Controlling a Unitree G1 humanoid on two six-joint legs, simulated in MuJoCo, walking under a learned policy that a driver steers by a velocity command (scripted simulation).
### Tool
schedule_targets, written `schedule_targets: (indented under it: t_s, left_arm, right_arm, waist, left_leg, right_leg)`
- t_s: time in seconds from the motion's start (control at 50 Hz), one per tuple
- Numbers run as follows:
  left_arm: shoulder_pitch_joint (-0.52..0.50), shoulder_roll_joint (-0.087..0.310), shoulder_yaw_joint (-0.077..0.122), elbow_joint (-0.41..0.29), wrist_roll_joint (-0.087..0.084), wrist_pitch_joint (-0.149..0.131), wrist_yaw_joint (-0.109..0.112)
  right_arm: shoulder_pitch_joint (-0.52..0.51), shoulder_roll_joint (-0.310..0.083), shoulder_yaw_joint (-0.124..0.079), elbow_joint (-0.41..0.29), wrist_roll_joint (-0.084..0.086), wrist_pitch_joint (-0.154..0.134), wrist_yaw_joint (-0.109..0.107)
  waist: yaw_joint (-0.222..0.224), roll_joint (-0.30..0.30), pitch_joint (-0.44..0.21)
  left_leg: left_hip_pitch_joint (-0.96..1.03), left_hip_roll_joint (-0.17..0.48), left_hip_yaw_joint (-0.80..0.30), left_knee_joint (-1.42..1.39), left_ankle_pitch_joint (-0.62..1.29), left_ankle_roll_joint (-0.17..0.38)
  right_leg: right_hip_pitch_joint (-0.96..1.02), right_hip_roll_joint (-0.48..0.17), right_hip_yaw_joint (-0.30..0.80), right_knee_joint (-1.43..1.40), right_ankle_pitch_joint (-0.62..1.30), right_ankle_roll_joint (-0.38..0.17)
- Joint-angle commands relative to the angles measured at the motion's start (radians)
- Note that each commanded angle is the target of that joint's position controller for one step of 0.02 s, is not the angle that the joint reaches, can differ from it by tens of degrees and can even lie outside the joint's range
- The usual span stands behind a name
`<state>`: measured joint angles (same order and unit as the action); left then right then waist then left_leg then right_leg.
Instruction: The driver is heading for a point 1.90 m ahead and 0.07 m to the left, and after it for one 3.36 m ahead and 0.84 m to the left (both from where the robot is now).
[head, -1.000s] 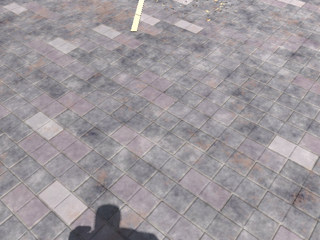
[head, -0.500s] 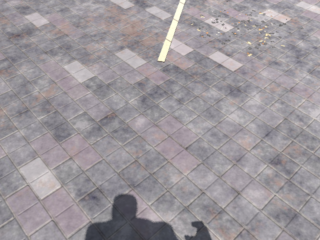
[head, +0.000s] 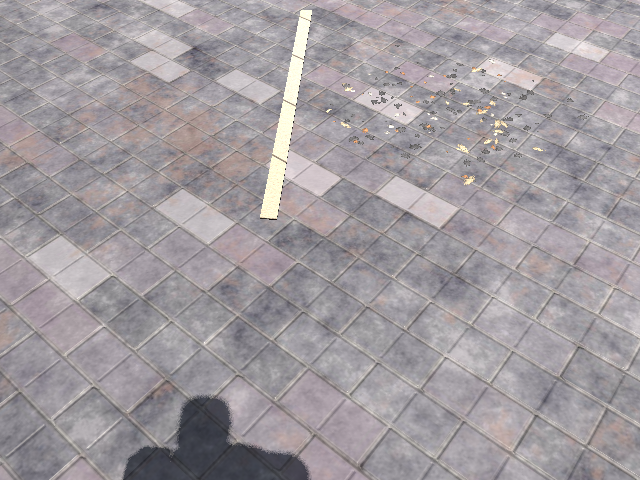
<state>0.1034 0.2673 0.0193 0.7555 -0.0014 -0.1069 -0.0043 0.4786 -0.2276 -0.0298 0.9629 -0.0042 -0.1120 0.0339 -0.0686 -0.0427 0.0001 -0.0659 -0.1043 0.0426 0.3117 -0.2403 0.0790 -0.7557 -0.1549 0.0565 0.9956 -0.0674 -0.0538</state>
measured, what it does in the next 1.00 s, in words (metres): walks ahead: right foot, then left foot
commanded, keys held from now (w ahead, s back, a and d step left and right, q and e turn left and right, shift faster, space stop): shift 1.00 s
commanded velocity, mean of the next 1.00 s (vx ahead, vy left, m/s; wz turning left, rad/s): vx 0.17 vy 0.00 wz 0.00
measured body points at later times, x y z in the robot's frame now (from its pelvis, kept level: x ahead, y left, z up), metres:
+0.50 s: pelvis +0.26 -0.02 -0.01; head +0.28 -0.02 +0.44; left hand +0.36 +0.22 -0.14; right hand +0.38 -0.28 -0.14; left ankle +0.31 +0.14 -0.73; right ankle +0.37 -0.10 -0.74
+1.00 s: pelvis +0.33 +0.01 -0.01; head +0.34 +0.01 +0.44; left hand +0.39 +0.26 -0.15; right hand +0.37 -0.23 -0.16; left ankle +0.31 +0.13 -0.74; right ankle +0.37 -0.11 -0.74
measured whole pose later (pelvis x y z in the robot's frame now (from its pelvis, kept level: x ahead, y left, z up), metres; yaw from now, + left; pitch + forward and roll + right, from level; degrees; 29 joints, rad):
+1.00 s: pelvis +0.33 +0.01 -0.01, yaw +0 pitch +0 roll +0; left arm 0.19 0.21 0.03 1.02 0.00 0.00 0.03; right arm 0.25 -0.18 -0.03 1.03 0.00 -0.02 -0.04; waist 0.00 0.00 0.02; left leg -0.21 0.00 0.00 0.51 -0.30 0.00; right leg -0.29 0.00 0.00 0.49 -0.20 -0.01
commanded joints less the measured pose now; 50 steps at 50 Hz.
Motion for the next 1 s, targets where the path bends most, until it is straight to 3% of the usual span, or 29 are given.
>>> schedule_targets:
  t_s: [0.02, 0.06, 0.1, 0.14, 0.16, 0.18, 0.2, 0.22, 0.24, 0.26, 0.28, 0.3, 0.32, 0.36, 0.38, 0.4, 0.44, 0.5, 0.54, 0.56, 0.58, 0.6, 0.62, 0.68, 0.74, 0.84, 1.0]
  left_arm:
    - [-0.062, -0.003, -0.009, -0.057, 0.017, -0.028, -0.018]
    - [-0.136, -0.005, -0.007, -0.083, 0.005, -0.037, -0.036]
    - [-0.161, 0.030, 0.004, -0.104, 0.005, -0.035, -0.046]
    - [-0.043, 0.091, 0.029, -0.074, 0.014, -0.034, -0.047]
    - [0.113, 0.122, 0.045, -0.025, 0.014, -0.037, -0.046]
    - [0.255, 0.153, 0.054, 0.020, 0.022, -0.034, -0.039]
    - [0.304, 0.214, 0.051, 0.029, 0.062, -0.030, -0.035]
    - [0.312, 0.147, 0.030, 0.037, 0.063, -0.029, -0.046]
    - [0.257, 0.106, 0.029, 0.014, 0.037, -0.012, -0.047]
    - [0.142, 0.081, 0.021, -0.001, 0.014, 0.001, -0.042]
    - [0.064, 0.047, 0.007, -0.004, 0.007, 0.010, -0.035]
    - [0.033, 0.043, 0.003, 0.000, 0.020, 0.012, -0.029]
    - [0.019, 0.053, 0.006, 0.009, 0.036, 0.018, -0.028]
    - [-0.003, 0.063, 0.012, 0.023, 0.051, 0.020, -0.030]
    - [0.004, 0.066, 0.014, 0.031, 0.052, 0.019, -0.026]
    - [0.015, 0.072, 0.018, 0.039, 0.048, 0.022, -0.020]
    - [0.019, 0.090, 0.025, 0.049, 0.033, 0.036, -0.009]
    - [-0.003, 0.089, 0.025, 0.057, 0.015, 0.059, 0.005]
    - [0.041, 0.046, 0.013, 0.083, 0.012, 0.067, 0.011]
    - [0.070, 0.043, 0.014, 0.089, 0.012, 0.069, 0.012]
    - [0.112, 0.039, 0.021, 0.096, 0.006, 0.074, 0.020]
    - [0.100, 0.045, 0.022, 0.107, 0.015, 0.077, 0.027]
    - [0.100, 0.038, 0.024, 0.111, 0.017, 0.080, 0.030]
    - [0.123, 0.037, 0.028, 0.145, 0.025, 0.090, 0.032]
    - [0.098, 0.034, 0.029, 0.161, 0.015, 0.086, 0.029]
    - [0.097, 0.030, 0.030, 0.194, 0.009, 0.085, 0.030]
    - [0.104, 0.031, 0.033, 0.242, 0.002, 0.101, 0.042]
  right_arm:
    - [-0.071, -0.119, -0.010, -0.078, 0.010, -0.025, -0.027]
    - [0.014, -0.156, -0.014, -0.046, 0.019, -0.016, -0.039]
    - [0.025, -0.165, -0.016, -0.028, 0.020, 0.005, -0.051]
    - [-0.004, -0.184, -0.025, -0.032, 0.003, 0.028, -0.059]
    - [-0.059, -0.192, -0.028, -0.046, -0.006, 0.041, -0.058]
    - [-0.096, -0.188, -0.026, -0.067, -0.010, 0.049, -0.056]
    - [0.054, -0.066, 0.004, -0.067, -0.030, 0.046, -0.046]
    - [0.285, 0.019, 0.037, -0.001, 0.011, 0.036, -0.025]
    - [0.223, -0.098, 0.012, 0.009, 0.019, 0.038, -0.019]
    - [0.068, -0.140, -0.002, -0.042, 0.025, 0.048, -0.025]
    - [-0.059, -0.153, -0.013, -0.069, 0.015, 0.061, -0.040]
    - [-0.097, -0.147, -0.020, -0.083, 0.009, 0.080, -0.053]
    - [-0.077, -0.117, -0.017, -0.081, 0.004, 0.099, -0.058]
    - [-0.049, -0.054, -0.005, -0.069, 0.001, 0.114, -0.071]
    - [-0.061, -0.045, -0.003, -0.070, -0.002, 0.116, -0.077]
    - [-0.077, -0.048, -0.002, -0.069, -0.005, 0.119, -0.080]
    - [-0.109, -0.076, -0.012, -0.065, -0.002, 0.130, -0.080]
    - [-0.155, -0.085, -0.021, -0.063, -0.017, 0.136, -0.078]
    - [-0.163, -0.088, -0.022, -0.064, -0.033, 0.130, -0.077]
    - [-0.172, -0.127, -0.026, -0.073, -0.034, 0.125, -0.081]
    - [-0.207, -0.169, -0.039, -0.056, -0.022, 0.121, -0.080]
    - [-0.233, -0.115, -0.028, -0.056, -0.020, 0.109, -0.077]
    - [-0.253, -0.091, -0.022, -0.050, -0.022, 0.098, -0.077]
    - [-0.257, -0.082, -0.021, -0.036, -0.010, 0.076, -0.075]
    - [-0.207, -0.085, -0.023, -0.010, -0.003, 0.071, -0.077]
    - [-0.183, -0.077, -0.021, 0.016, 0.001, 0.070, -0.076]
    - [-0.176, -0.055, -0.018, 0.050, 0.002, 0.084, -0.073]
  waist:
    - [0.034, 0.047, 0.108]
    - [-0.003, 0.072, 0.090]
    - [0.008, 0.109, 0.081]
    - [0.080, 0.141, -0.001]
    - [0.168, 0.143, -0.072]
    - [0.235, 0.108, -0.153]
    - [0.155, -0.149, -0.322]
    - [0.096, -0.291, -0.544]
    - [0.126, -0.126, -0.543]
    - [0.110, -0.028, -0.384]
    - [0.090, 0.078, -0.229]
    - [0.064, 0.062, -0.162]
    - [0.035, 0.022, -0.138]
    - [0.004, -0.028, -0.128]
    - [0.006, -0.040, -0.143]
    - [0.014, -0.045, -0.169]
    - [0.026, -0.052, -0.178]
    - [0.018, -0.064, -0.089]
    - [0.019, -0.037, -0.036]
    - [0.046, 0.027, 0.000]
    - [0.102, 0.166, 0.029]
    - [0.097, 0.186, 0.041]
    - [0.110, 0.204, 0.036]
    - [0.108, 0.142, 0.033]
    - [0.078, 0.068, 0.022]
    - [0.067, 0.046, -0.029]
    - [0.068, 0.047, -0.016]
  left_leg:
    - [-0.295, 0.155, -0.037, -0.141, 0.613, 0.088]
    - [-0.196, 0.191, -0.063, -0.144, 0.549, 0.080]
    - [-0.053, 0.225, -0.081, -0.081, 0.527, 0.058]
    - [0.065, 0.245, -0.104, 0.053, 0.691, 0.034]
    - [0.091, 0.229, -0.087, 0.210, 0.791, 0.010]
    - [0.036, 0.180, -0.058, 0.450, 0.691, -0.033]
    - [-0.243, 0.053, -0.037, 0.887, 0.069, -0.083]
    - [-0.442, -0.036, -0.220, 1.154, -0.443, -0.107]
    - [-0.438, 0.034, -0.273, 1.183, -0.401, -0.105]
    - [-0.477, 0.089, -0.211, 1.117, -0.340, -0.109]
    - [-0.479, 0.127, -0.162, 1.019, -0.289, -0.118]
    - [-0.433, 0.156, -0.152, 0.943, -0.240, -0.118]
    - [-0.355, 0.170, -0.140, 0.862, -0.213, -0.119]
    - [-0.248, 0.167, -0.106, 0.684, -0.210, -0.124]
    - [-0.228, 0.164, -0.098, 0.609, -0.201, -0.126]
    - [-0.203, 0.169, -0.099, 0.549, -0.156, -0.122]
    - [-0.159, 0.170, -0.092, 0.466, -0.048, -0.111]
    - [-0.097, 0.143, -0.054, 0.325, 0.039, -0.079]
    - [-0.087, 0.171, -0.081, 0.197, 0.033, -0.043]
    - [-0.132, 0.233, -0.146, 0.110, -0.031, -0.011]
    - [-0.295, 0.228, -0.168, 0.057, -0.252, 0.009]
    - [-0.390, 0.215, -0.170, -0.006, -0.344, -0.006]
    - [-0.422, 0.215, -0.172, -0.032, -0.344, -0.026]
    - [-0.381, 0.190, -0.140, 0.009, -0.227, -0.057]
    - [-0.290, 0.174, -0.116, 0.060, -0.092, -0.049]
    - [-0.227, 0.166, -0.097, 0.098, 0.068, -0.042]
    - [-0.195, 0.148, -0.075, 0.107, 0.150, -0.045]
  right_leg:
    - [0.243, 0.083, -0.120, -0.311, 0.316, 0.025]
    - [0.293, 0.126, -0.118, -0.441, 0.449, 0.021]
    - [0.280, 0.150, -0.091, -0.538, 0.434, 0.001]
    - [0.375, 0.194, -0.079, -0.532, 0.339, -0.021]
    - [0.498, 0.210, -0.082, -0.536, 0.325, -0.036]
    - [0.662, 0.134, -0.042, -0.546, 0.544, -0.057]
    - [1.006, -0.119, 0.194, -0.389, 1.041, -0.191]
    - [1.229, -0.298, 0.557, -0.436, 1.067, -0.375]
    - [1.122, -0.242, 0.509, -0.490, 0.874, -0.341]
    - [0.943, -0.198, 0.396, -0.534, 0.662, -0.299]
    - [0.726, -0.140, 0.314, -0.605, 0.517, -0.252]
    - [0.579, -0.110, 0.269, -0.646, 0.450, -0.230]
    - [0.478, -0.077, 0.226, -0.684, 0.403, -0.211]
    - [0.362, -0.031, 0.127, -0.712, 0.433, -0.196]
    - [0.363, -0.031, 0.110, -0.713, 0.447, -0.202]
    - [0.372, -0.036, 0.106, -0.719, 0.383, -0.202]
    - [0.351, -0.038, 0.117, -0.759, 0.064, -0.187]
    - [0.247, -0.004, 0.126, -0.800, -0.402, -0.124]
    - [0.234, 0.037, 0.113, -0.774, -0.525, -0.049]
    - [0.251, 0.081, 0.077, -0.698, -0.494, -0.012]
    - [0.354, 0.152, -0.017, -0.652, -0.384, 0.015]
    - [0.464, 0.158, -0.035, -0.596, -0.281, 0.030]
    - [0.526, 0.157, -0.042, -0.570, -0.211, 0.029]
    - [0.543, 0.135, -0.027, -0.581, -0.169, 0.013]
    - [0.501, 0.127, -0.018, -0.596, -0.161, 0.003]
    - [0.552, 0.124, -0.023, -0.564, -0.010, 0.007]
    - [0.573, 0.121, -0.023, -0.544, 0.057, 0.007]
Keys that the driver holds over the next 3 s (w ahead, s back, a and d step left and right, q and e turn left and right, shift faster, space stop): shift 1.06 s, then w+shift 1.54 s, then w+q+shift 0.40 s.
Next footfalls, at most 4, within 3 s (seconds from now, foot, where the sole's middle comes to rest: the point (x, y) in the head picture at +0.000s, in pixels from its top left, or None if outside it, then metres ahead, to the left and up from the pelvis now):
0.18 right None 0.41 -0.11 -0.78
0.54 left None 0.35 0.13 -0.78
1.40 right None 0.50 -0.17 -0.78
1.88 left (281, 297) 1.01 0.06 -0.78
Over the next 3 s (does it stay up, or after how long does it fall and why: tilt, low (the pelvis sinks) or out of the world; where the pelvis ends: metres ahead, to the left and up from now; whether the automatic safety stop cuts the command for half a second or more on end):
stays up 1.84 -0.04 -0.03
